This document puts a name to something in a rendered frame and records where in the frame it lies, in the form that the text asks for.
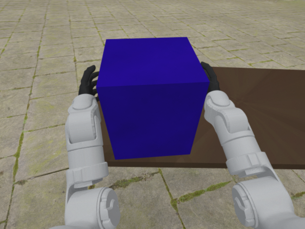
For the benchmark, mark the robot right forearm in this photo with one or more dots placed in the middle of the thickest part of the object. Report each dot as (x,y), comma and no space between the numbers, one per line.
(243,154)

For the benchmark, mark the carton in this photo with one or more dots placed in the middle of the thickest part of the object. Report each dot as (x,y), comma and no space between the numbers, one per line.
(151,92)

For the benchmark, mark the robot left forearm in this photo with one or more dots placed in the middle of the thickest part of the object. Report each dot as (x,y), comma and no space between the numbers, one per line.
(84,145)

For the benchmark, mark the right robot upper arm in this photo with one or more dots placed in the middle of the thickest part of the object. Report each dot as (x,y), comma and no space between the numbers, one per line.
(263,203)

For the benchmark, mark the left robot upper arm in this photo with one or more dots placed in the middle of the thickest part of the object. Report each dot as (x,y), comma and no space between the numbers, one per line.
(96,208)

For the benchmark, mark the robot left hand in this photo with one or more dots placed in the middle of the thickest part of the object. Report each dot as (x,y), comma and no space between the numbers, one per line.
(87,84)

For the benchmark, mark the table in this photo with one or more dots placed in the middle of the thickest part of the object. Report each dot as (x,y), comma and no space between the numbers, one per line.
(274,103)

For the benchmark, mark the robot right hand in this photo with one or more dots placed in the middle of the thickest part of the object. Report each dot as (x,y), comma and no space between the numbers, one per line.
(214,84)

